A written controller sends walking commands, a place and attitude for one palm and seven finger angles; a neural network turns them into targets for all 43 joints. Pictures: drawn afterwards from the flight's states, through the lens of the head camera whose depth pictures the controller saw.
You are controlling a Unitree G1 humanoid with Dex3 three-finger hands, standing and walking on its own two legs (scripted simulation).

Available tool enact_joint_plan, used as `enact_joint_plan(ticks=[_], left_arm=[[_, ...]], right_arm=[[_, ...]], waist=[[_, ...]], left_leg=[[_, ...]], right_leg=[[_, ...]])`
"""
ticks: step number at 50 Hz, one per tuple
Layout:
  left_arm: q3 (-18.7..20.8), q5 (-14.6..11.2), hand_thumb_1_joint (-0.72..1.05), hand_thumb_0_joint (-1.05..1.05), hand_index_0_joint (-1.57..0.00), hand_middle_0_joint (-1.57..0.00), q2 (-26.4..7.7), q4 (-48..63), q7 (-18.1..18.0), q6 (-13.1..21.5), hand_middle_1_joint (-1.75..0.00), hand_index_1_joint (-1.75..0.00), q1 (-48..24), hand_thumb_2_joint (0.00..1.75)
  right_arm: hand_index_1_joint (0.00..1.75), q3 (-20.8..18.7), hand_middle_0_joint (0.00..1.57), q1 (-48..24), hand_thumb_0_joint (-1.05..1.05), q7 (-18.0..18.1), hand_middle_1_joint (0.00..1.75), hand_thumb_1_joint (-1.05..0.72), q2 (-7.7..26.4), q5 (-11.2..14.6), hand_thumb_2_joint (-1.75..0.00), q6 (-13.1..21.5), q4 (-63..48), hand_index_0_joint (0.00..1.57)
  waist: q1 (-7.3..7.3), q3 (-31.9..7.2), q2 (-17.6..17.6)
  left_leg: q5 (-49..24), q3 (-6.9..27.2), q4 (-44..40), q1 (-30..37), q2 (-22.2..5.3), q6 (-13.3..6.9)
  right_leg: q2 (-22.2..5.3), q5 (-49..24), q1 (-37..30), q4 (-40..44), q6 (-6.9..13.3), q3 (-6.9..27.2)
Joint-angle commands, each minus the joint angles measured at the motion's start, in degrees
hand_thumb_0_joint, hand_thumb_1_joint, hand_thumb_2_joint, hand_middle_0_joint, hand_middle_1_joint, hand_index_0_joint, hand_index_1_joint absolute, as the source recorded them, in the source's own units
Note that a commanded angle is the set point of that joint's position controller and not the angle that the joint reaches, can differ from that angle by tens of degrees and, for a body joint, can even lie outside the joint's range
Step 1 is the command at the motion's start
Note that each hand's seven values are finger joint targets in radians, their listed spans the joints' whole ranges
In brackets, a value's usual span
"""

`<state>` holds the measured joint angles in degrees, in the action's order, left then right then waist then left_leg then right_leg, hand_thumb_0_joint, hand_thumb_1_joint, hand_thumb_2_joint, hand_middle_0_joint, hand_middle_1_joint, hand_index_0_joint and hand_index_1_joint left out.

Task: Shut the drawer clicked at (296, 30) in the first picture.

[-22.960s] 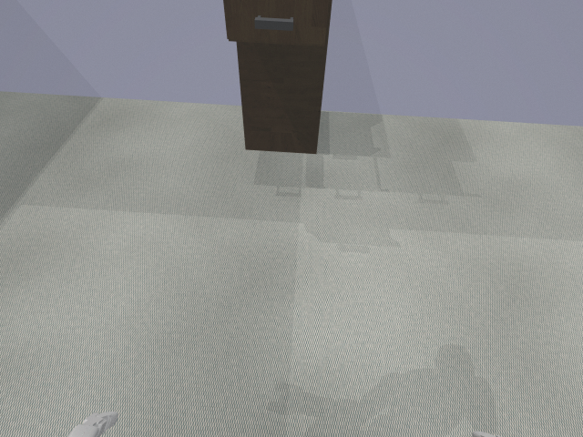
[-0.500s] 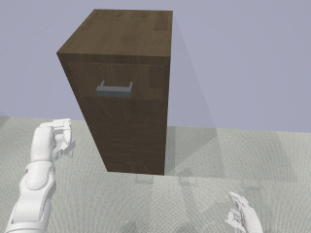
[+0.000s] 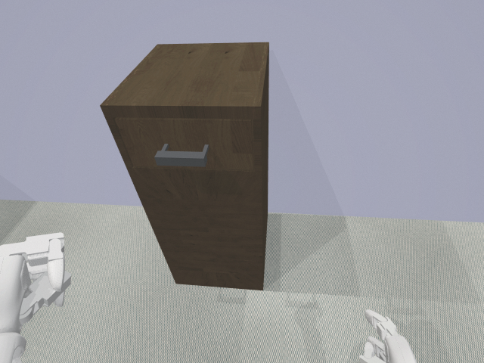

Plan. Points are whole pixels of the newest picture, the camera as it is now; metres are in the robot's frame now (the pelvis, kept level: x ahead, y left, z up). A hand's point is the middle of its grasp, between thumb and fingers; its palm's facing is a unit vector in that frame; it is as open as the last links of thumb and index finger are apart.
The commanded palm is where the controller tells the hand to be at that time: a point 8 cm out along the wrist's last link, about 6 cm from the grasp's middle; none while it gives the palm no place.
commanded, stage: draw the hand back to the body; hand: left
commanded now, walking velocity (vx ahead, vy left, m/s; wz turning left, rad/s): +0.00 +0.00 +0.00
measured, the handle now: (183, 153) +0.60 +0.23 +0.02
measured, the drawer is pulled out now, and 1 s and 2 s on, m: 0.00 0.00 0.00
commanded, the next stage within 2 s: step back with the hand held close in 0.10 s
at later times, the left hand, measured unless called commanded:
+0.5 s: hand (85, 268) +0.19 +0.24 +0.14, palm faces +0.28 -0.83 -0.48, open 3.3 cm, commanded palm +0.13 +0.28 +0.17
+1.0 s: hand (24, 314) +0.13 +0.28 +0.14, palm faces +0.35 -0.83 -0.45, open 3.3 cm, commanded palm +0.07 +0.32 +0.17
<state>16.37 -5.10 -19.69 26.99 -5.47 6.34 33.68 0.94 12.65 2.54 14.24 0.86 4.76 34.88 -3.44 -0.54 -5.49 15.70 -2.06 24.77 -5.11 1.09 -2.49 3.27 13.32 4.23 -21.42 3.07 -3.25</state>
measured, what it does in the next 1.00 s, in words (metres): shifts its weight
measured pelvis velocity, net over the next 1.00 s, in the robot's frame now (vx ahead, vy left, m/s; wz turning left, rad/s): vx -0.07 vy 0.04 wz -0.01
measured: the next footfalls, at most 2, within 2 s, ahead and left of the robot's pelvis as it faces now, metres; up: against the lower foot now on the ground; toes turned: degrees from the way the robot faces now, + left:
right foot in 1.52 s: -0.23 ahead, -0.07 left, +0.00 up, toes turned -4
left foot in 1.86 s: -0.23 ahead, +0.16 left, +0.00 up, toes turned +4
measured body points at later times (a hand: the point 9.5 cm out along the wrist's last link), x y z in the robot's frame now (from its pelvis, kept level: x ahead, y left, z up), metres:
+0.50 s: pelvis -0.01 +0.01 +0.00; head +0.01 -0.02 +0.45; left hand +0.17 +0.28 +0.16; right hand +0.15 -0.24 -0.10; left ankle -0.02 +0.09 -0.74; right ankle -0.01 -0.08 -0.74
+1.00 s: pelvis -0.07 +0.04 -0.01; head -0.05 +0.05 +0.43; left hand +0.10 +0.32 +0.17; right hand +0.11 -0.19 -0.09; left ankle -0.02 +0.09 -0.74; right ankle -0.01 -0.08 -0.74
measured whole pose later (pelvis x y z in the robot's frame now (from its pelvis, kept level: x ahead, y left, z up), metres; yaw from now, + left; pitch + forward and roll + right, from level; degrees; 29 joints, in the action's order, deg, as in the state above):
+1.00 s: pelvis -0.07 +0.04 -0.01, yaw -1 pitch +1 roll -2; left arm 20.3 -1.7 -20.5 32.1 -7.2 12.2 34.8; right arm 0.4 11.6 2.5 12.4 0.3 2.3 30.5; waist -0.6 0.9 -1.2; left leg 16.2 -3.6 35.2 -22.0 2.6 -5.0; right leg 1.2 10.9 20.6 -30.4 0.4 -2.4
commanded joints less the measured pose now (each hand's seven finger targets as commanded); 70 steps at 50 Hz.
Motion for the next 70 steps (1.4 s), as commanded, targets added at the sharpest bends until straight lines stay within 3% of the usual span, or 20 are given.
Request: enact_joint_plan(ticks=[1,3,8,11,12,15,17,26,30,33,38,43,48,51,53,55,60,65,68,70], left_arm=[[5.3,0.0,0.90,0.00,-1.40,-1.40,-7.9,6.8,-1.0,3.7,-1.60,-1.60,-7.6,0.90],[4.5,0.1,0.90,0.00,-1.40,-1.40,-7.5,6.4,-1.1,4.1,-1.60,-1.60,-8.7,0.90],[5.8,0.3,0.90,0.00,-1.40,-1.40,-9.3,11.0,-1.8,5.0,-1.60,-1.60,-8.1,0.90],[6.3,0.3,0.90,0.00,-1.40,-1.40,-9.3,10.7,-1.9,4.8,-1.60,-1.60,-6.5,0.90],[16.9,0.2,0.90,0.00,-1.40,-1.40,-19.0,15.5,-2.3,8.1,-1.60,-1.60,-16.8,0.90],[10.1,1.2,0.90,0.00,-1.40,-1.40,-9.8,5.3,-1.2,8.3,-1.60,-1.60,-5.2,0.90],[7.9,1.3,0.90,0.00,-1.40,-1.40,-7.6,5.2,-0.7,8.7,-1.60,-1.60,-2.7,0.90],[12.5,1.4,0.90,0.00,-1.40,-1.40,-13.1,14.6,-2.3,8.8,-1.60,-1.60,2.5,0.90],[12.9,1.6,0.90,0.00,-1.40,-1.40,-13.8,18.2,-2.8,8.6,-1.60,-1.60,3.8,0.90],[12.8,1.7,0.90,0.00,-1.40,-1.40,-13.2,17.7,-2.6,8.2,-1.60,-1.60,4.8,0.90],[12.3,2.1,0.90,0.00,-1.40,-1.40,-11.6,15.0,-2.2,8.4,-1.60,-1.60,3.7,0.90],[11.8,3.1,0.90,0.00,-1.40,-1.40,-10.8,14.4,-2.2,8.8,-1.60,-1.60,-0.2,0.90],[10.5,2.8,0.90,0.00,-1.40,-1.40,-11.0,18.1,-3.0,10.1,-1.60,-1.60,-1.6,0.90],[11.0,3.2,0.90,0.00,-1.40,-1.40,-11.8,20.5,-3.8,11.2,-1.60,-1.60,-1.0,0.90],[13.6,4.2,0.90,0.00,-1.40,-1.40,-13.0,21.6,-4.1,12.0,-1.60,-1.60,-0.1,0.90],[14.6,4.9,0.90,0.00,-1.40,-1.40,-13.5,21.8,-3.7,12.6,-1.60,-1.60,-0.5,0.90],[12.5,3.1,0.90,0.00,-1.40,-1.40,-10.7,18.8,-3.1,12.8,-1.60,-1.60,4.3,0.90],[9.8,2.0,0.90,0.00,-1.40,-1.40,-11.2,20.1,-1.7,12.9,-1.60,-1.60,3.1,0.90],[11.7,1.5,0.90,0.00,-1.40,-1.40,-13.4,24.1,-1.3,12.3,-1.60,-1.60,4.7,0.90],[15.0,0.3,0.90,0.00,-1.40,-1.40,-16.2,27.5,-1.3,11.7,-1.60,-1.60,7.0,0.90]], right_arm=[[0.30,-2.2,0.20,-7.8,0.00,1.0,0.30,-0.90,4.9,0.4,-0.90,3.6,-8.6,0.20],[0.30,-2.3,0.20,-8.0,0.00,1.3,0.30,-0.90,4.7,0.4,-0.90,3.8,-8.6,0.20],[0.30,-2.1,0.20,-8.2,0.00,1.5,0.30,-0.90,4.5,0.0,-0.90,5.1,-9.0,0.20],[0.30,-2.1,0.20,-8.5,0.00,1.3,0.30,-0.90,4.3,0.0,-0.90,5.3,-8.9,0.20],[0.30,-1.6,0.20,-6.7,0.00,1.0,0.30,-0.90,4.9,0.7,-0.90,4.0,-11.5,0.20],[0.30,-2.9,0.20,-6.3,0.00,0.1,0.30,-0.90,4.5,-0.1,-0.90,1.7,-8.9,0.20],[0.30,-3.5,0.20,-6.5,0.00,-0.2,0.30,-0.90,5.5,0.0,-0.90,0.9,-9.5,0.20],[0.30,-4.7,0.20,-7.4,0.00,0.5,0.30,-0.90,5.3,0.6,-0.90,-2.2,-12.8,0.20],[0.30,-4.6,0.20,-6.9,0.00,1.3,0.30,-0.90,5.5,0.5,-0.90,-2.1,-13.6,0.20],[0.30,-4.7,0.20,-6.5,0.00,1.4,0.30,-0.90,5.5,0.3,-0.90,-1.8,-13.4,0.20],[0.30,-4.7,0.20,-6.2,0.00,1.3,0.30,-0.90,5.9,-0.3,-0.90,-0.7,-12.8,0.20],[0.30,-4.5,0.20,-5.7,0.00,1.4,0.30,-0.90,6.5,0.0,-0.90,-0.1,-13.4,0.20],[0.30,-4.4,0.20,-4.3,0.00,0.9,0.30,-0.90,6.0,-0.3,-0.90,0.7,-12.7,0.20],[0.30,-3.9,0.20,-4.9,0.00,1.2,0.30,-0.90,6.4,-0.6,-0.90,1.4,-12.7,0.20],[0.30,-3.9,0.20,-6.0,0.00,1.8,0.30,-0.90,7.0,-0.9,-0.90,2.1,-13.0,0.20],[0.30,-4.3,0.20,-5.4,0.00,1.7,0.30,-0.90,6.3,-1.6,-0.90,2.8,-12.8,0.20],[0.30,-4.7,0.20,-3.5,0.00,1.1,0.30,-0.90,5.4,-2.1,-0.90,4.3,-10.1,0.20],[0.30,-4.4,0.20,-2.3,0.00,-0.4,0.30,-0.90,5.4,-2.3,-0.90,5.5,-6.0,0.20],[0.30,-4.3,0.20,-3.2,0.00,-1.2,0.30,-0.90,5.3,-2.4,-0.90,5.5,-6.8,0.20],[0.30,-4.1,0.20,-4.6,0.00,-1.5,0.30,-0.90,5.1,-2.4,-0.90,5.1,-8.6,0.20]], waist=[[1.59,3.4,5.3],[1.85,4.4,4.2],[0.52,-3.3,1.1],[0.24,-3.1,3.5],[2.09,3.9,1.8],[2.97,1.9,9.4],[3.09,-0.7,4.9],[3.13,-10.9,7.5],[2.96,-12.0,0.2],[2.91,-10.3,-0.5],[3.07,-4.6,-0.7],[3.95,-1.5,5.5],[4.89,-1.6,9.9],[4.93,-2.2,3.0],[3.94,-4.5,-6.6],[3.46,-5.4,-8.2],[3.45,-4.9,0.1],[3.08,-15.3,-2.9],[2.38,-21.2,-7.3],[1.46,-23.5,-6.7]], left_leg=[[-6.5,2.5,-3.3,-1.8,-2.2,-0.1],[-4.4,2.4,-3.2,-1.6,-2.1,-0.2],[-8.6,2.5,-3.0,0.4,-1.8,-0.2],[-11.5,2.4,-2.7,-0.1,-1.8,-0.1],[-6.4,4.3,-1.9,-4.1,-2.4,-0.8],[-7.2,4.0,1.7,-3.7,-3.1,-0.9],[-10.1,3.5,0.7,-3.6,-3.7,-0.8],[-21.4,5.1,0.3,-6.9,-5.8,-0.9],[-26.8,6.8,-0.3,-8.1,-7.0,-0.8],[-27.5,8.2,-1.6,-9.0,-8.5,-0.9],[-12.9,10.9,-7.2,-19.7,-12.0,-2.7],[11.2,10.9,-6.5,-31.4,-9.6,-3.8],[12.0,9.2,5.1,-19.0,-4.3,-1.4],[12.2,12.3,-1.3,-19.3,-6.6,-2.0],[16.5,19.0,-13.3,-31.2,-13.5,-4.3],[20.0,21.9,-17.9,-34.7,-17.8,-5.5],[-7.4,18.2,-11.7,-14.0,-16.2,-5.2],[-53.4,12.6,-2.9,15.4,-13.5,-0.4],[-56.2,10.2,-3.0,19.5,-13.1,0.2],[-47.4,10.0,-5.3,15.6,-13.8,-0.7]], right_leg=[[-4.1,-2.6,5.6,6.0,-1.6,5.2],[-4.3,0.6,6.6,7.0,-1.6,5.6],[-4.7,-5.3,1.5,4.9,-1.4,5.8],[-4.5,-9.6,0.6,4.0,-1.5,5.6],[-7.7,-10.7,6.5,7.5,-1.4,12.7],[-10.5,-14.2,7.9,8.0,-2.4,13.5],[-10.2,-17.0,6.8,5.6,-2.8,11.4],[-9.1,-28.5,-0.3,-3.6,-2.8,7.9],[-7.4,-27.1,0.0,-7.2,-2.6,6.8],[-5.9,-20.1,2.3,-8.6,-2.8,5.9],[-4.2,-5.6,2.3,-13.2,-3.0,5.7],[-6.0,-8.5,-2.1,-11.2,-2.5,10.3],[-12.5,8.2,15.1,2.2,1.6,17.1],[-8.5,6.2,14.7,-2.7,-0.3,11.8],[-1.9,-2.3,0.3,-17.8,-3.5,5.5],[-0.2,3.8,-1.9,-28.9,-4.1,5.3],[-0.1,14.3,12.6,-23.9,-3.6,5.0],[0.2,12.5,20.9,-12.0,-4.2,3.7],[1.0,13.0,18.6,-13.6,-4.1,3.2],[0.8,14.3,14.6,-13.9,-3.8,3.1]])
